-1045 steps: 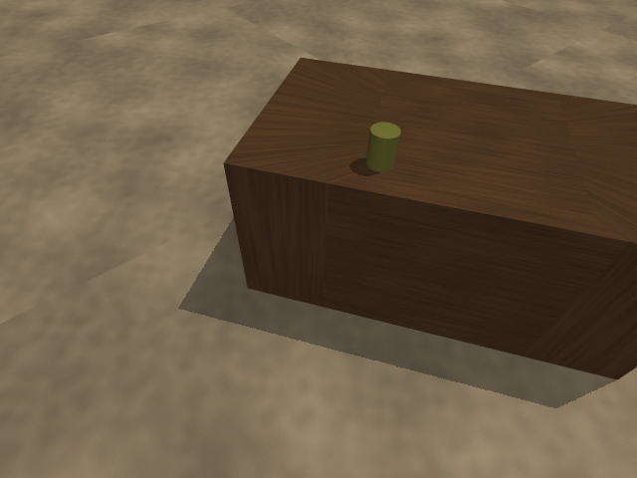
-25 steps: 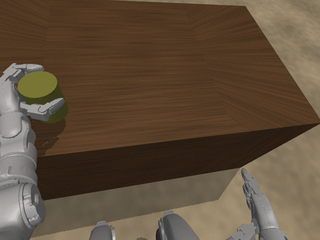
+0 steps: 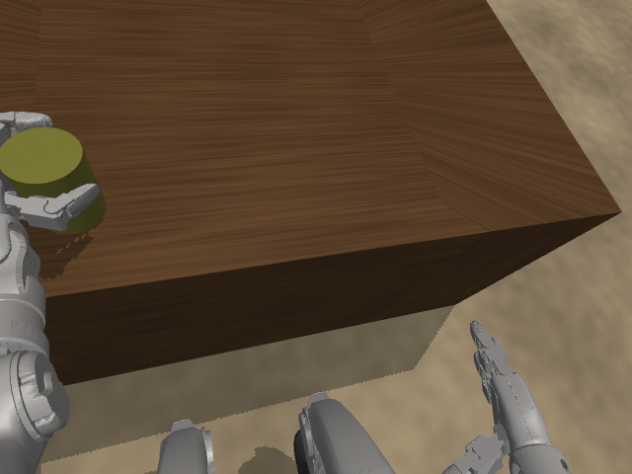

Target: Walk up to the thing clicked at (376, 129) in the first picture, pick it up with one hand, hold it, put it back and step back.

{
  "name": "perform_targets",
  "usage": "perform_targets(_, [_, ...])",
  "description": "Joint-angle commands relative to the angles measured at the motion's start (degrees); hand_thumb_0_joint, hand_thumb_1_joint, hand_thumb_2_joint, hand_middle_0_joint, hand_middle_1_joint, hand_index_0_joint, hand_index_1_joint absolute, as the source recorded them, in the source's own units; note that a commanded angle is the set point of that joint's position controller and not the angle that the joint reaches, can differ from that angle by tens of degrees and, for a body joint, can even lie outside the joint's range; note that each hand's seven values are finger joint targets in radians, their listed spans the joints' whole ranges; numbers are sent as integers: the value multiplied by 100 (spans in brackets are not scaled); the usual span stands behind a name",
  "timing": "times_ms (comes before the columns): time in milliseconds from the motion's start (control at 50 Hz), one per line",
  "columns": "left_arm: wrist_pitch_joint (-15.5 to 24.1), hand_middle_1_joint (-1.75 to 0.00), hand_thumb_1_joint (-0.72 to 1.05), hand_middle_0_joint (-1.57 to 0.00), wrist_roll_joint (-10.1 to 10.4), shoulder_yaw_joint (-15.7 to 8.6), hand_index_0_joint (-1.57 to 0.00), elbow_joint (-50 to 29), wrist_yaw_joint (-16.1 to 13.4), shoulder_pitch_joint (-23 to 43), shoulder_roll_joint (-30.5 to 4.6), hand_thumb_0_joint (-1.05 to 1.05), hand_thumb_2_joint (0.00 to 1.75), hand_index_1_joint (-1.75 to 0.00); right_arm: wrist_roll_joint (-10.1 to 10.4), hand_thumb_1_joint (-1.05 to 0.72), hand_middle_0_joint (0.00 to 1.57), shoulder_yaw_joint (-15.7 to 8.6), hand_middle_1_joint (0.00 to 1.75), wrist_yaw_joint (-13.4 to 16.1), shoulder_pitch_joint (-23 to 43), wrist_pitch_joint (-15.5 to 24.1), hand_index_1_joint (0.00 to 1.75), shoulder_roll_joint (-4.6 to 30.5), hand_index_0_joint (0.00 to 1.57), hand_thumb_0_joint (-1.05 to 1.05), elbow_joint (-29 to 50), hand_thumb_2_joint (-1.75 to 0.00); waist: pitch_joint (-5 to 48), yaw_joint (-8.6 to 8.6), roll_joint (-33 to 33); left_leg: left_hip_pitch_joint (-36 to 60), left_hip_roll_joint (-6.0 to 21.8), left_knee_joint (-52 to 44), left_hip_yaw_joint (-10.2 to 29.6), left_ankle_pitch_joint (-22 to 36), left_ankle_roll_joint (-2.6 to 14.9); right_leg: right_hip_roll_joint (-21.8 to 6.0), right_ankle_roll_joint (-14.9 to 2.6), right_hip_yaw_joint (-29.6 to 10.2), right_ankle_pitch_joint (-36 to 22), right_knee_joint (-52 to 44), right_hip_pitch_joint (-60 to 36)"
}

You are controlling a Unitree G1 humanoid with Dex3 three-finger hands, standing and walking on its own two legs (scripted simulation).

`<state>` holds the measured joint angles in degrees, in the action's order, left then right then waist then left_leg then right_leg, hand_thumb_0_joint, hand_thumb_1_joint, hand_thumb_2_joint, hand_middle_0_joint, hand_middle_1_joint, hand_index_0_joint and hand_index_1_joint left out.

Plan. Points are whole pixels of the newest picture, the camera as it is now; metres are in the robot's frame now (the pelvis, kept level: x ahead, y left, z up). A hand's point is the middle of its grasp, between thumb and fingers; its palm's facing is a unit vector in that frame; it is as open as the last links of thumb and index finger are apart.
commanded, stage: lower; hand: left
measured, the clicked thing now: (58, 184) +0.51 +0.22 +0.00
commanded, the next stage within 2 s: loosen in 0.18 s
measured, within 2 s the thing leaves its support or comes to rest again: neither
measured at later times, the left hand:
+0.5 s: hand (41, 174) +0.51 +0.23 +0.01, palm faces +0.25 -0.97 -0.01, open 11.1 cm
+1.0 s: hand (29, 169) +0.51 +0.24 +0.02, palm faces +0.29 -0.96 +0.00, open 17.0 cm
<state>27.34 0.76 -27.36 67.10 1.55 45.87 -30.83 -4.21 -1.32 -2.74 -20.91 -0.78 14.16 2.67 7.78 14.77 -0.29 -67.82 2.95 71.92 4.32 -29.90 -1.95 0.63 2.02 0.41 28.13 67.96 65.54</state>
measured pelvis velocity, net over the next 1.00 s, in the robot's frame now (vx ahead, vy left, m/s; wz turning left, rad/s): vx -0.01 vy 0.00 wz -0.01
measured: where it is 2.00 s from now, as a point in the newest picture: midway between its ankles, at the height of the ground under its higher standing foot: outside the picture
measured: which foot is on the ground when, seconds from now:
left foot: down 0.00-1.00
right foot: down 0.00-1.00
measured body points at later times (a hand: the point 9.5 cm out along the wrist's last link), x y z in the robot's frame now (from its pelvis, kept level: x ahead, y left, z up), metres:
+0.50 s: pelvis -0.01 +0.01 -0.02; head +0.14 +0.05 +0.41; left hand +0.49 +0.28 +0.02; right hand +0.15 -0.26 +0.00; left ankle +0.03 +0.13 -0.63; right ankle +0.03 -0.15 -0.63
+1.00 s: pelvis -0.01 +0.00 -0.01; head +0.15 +0.05 +0.41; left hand +0.49 +0.29 +0.02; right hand +0.16 -0.27 +0.01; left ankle +0.03 +0.13 -0.63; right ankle +0.03 -0.15 -0.63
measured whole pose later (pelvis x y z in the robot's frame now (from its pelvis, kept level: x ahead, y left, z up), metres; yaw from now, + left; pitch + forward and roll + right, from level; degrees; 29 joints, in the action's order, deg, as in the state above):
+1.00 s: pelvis -0.01 +0.00 -0.01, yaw +0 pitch +26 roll -4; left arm 26.6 0.9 -31.2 63.9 1.2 46.1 -32.5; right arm -3.9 -2.0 -2.3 -22.2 -2.2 15.3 7.7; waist 8.5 15.8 -0.9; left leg -71.0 3.0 75.1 4.3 -30.7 -1.8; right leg 0.8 2.2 0.1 28.8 71.2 68.9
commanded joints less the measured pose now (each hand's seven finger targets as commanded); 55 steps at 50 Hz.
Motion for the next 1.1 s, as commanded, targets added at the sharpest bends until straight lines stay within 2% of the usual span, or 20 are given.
perform_targets(0, [602,-144,14,-129,163,-242,-130,-1638,44,2641,-1661,0,132,-145,27,52,5,-646,5,87,-140,310,5,975,5,0,1042,-6,3632,-48,1449,2494,-101,-631,-146,2400,195,114,-302,188,-2050,-509,-1496])
perform_targets(20, [624,-144,11,-128,149,-191,-129,-1700,33,2768,-1652,0,131,-145,31,51,5,-675,5,108,-92,304,5,998,5,0,1160,-6,3688,9,1423,2439,-109,-614,-158,2354,205,116,-285,173,-2067,-488,-1556])
perform_targets(40, [581,-143,12,-128,153,-57,-128,-1304,40,2518,-1319,0,130,-144,15,51,5,-648,5,112,1,324,5,1026,5,0,1272,-6,3586,61,1278,2375,-106,-588,-145,2362,215,112,-288,174,-2076,-485,-1507])
perform_targets(60, [611,-144,12,-129,111,-123,-130,-1561,15,2711,-1560,0,131,-145,29,51,5,-671,5,125,-84,330,5,1025,5,0,1183,-6,3527,56,1334,2264,-115,-592,-162,2156,232,106,-272,149,-1950,-503,-1446])
perform_targets(80, [605,-144,10,-129,103,-126,-130,-1383,-21,2669,-1504,0,132,-146,15,51,5,-532,5,119,-199,304,5,917,5,0,1149,-6,3447,51,1305,2118,-133,-580,-186,2084,240,92,-262,132,-1949,-493,-1522])
perform_targets(140, [602,-145,10,-129,70,-145,-130,-1241,-70,2556,-1551,0,132,-146,18,52,5,-689,5,137,-273,297,5,1047,5,0,1171,-6,3257,116,1222,1947,-149,-609,-202,1673,254,81,-249,87,-1624,-559,-1414])
perform_targets(260, [534,-144,8,-128,-64,78,-129,-902,-12,2345,-1280,0,131,-145,7,52,5,-609,5,82,-387,267,5,996,5,0,1192,-6,2858,239,1322,2015,-112,-576,-146,1663,209,131,-308,204,-1471,-496,-816])
perform_targets(280, [527,-143,10,-135,-91,7,-137,-969,-34,2326,-1423,0,125,-143,4,53,5,-611,5,71,-479,249,5,993,5,0,1060,-5,2830,196,1406,1962,-111,-590,-144,1653,195,127,-316,212,-1457,-471,-815])
perform_targets(320, [493,-127,-6,-122,-65,6,-126,-1029,-48,2353,-1372,0,109,-127,23,52,5,-596,5,49,-190,270,5,987,5,0,1328,-5,2933,100,1395,2053,-109,-594,-119,1626,177,138,-330,230,-1358,-445,-783])
perform_targets(400, [478,-100,-26,-103,35,40,-107,-1013,-68,2476,-1197,0,77,-98,4,51,5,-643,5,47,-256,264,5,981,5,0,1177,-5,2895,119,1510,2010,-70,-630,-64,1434,132,168,-352,277,-1148,-394,-640])
perform_targets(460, [485,-84,-41,-89,-11,9,-92,-1129,-115,2543,-1364,0,60,-82,16,52,5,-616,5,70,-144,270,5,987,5,0,1360,-5,3029,103,1288,1724,-116,-641,-124,1134,198,149,-310,216,-1048,-437,-947])
perform_targets(520, [477,-63,-56,-67,-22,-12,-69,-1058,-135,2544,-1377,0,40,-62,28,52,5,-672,5,120,-6,286,5,1073,5,0,1659,-5,3090,138,1130,1725,-108,-666,-112,1102,200,154,-291,219,-1045,-463,-1026])
perform_targets(560, [454,-51,-61,-56,-1,26,-58,-1101,-110,2543,-1342,0,29,-50,32,52,5,-675,5,124,-379,247,5,1021,5,0,1344,-5,3196,176,1324,1923,-95,-627,-124,1454,174,153,-310,227,-1309,-409,-995])
perform_targets(600, [432,-43,-61,-49,64,-89,-50,-1098,-86,2422,-1404,0,24,-42,36,52,5,-678,5,126,-411,233,5,1074,5,0,1370,-5,3166,157,1369,2039,-78,-591,-91,1710,150,163,-323,249,-1438,-380,-910])
perform_targets(660, [444,-36,-61,-42,48,-168,-43,-1212,-83,2529,-1574,0,21,-36,33,52,5,-665,5,113,-515,229,5,1012,5,0,1219,-5,3000,152,1480,2018,-102,-593,-122,1511,164,156,-316,224,-1306,-422,-806])
perform_targets(820, [439,-15,-61,-13,77,-148,-14,-1245,-49,2478,-1439,0,11,-14,25,53,5,-657,5,113,-166,273,5,1053,5,0,1539,-5,3290,116,1408,2099,-86,-520,-115,1827,168,156,-315,221,-1558,-369,-1005])
perform_targets(940, [424,-9,-61,-5,102,-643,-6,-1971,-41,2571,-2280,0,10,-9,65,53,5,-891,5,168,-586,125,5,1203,5,0,1500,-5,3794,-59,1508,2270,-150,-538,-240,2106,209,102,-261,85,-1957,-487,-1700])
perform_targets(1000, [291,-8,-61,-4,96,-639,-5,-2329,26,2647,-2406,0,9,-8,109,52,5,-776,5,180,-538,95,5,1092,5,0,1702,-6,3959,-136,1526,2404,-173,-663,-293,2136,212,64,-225,-10,-2106,-634,-2150])
perform_targets(1020, [215,-7,-59,-4,71,-663,-5,-2372,54,2663,-2550,0,8,-7,127,52,5,-739,5,199,-584,71,5,1044,5,0,1530,-6,3736,-199,1623,2382,-188,-741,-312,2027,196,55,-220,-47,-2008,-701,-2181])
perform_targets(1080, [-154,-6,-61,-5,61,-524,-6,-1947,242,2381,-2444,0,5,-5,160,51,5,-733,5,238,-391,14,5,1109,5,0,1322,-6,3290,-278,1703,2694,-158,-950,-276,2198,145,87,-275,44,-1974,-816,-1952])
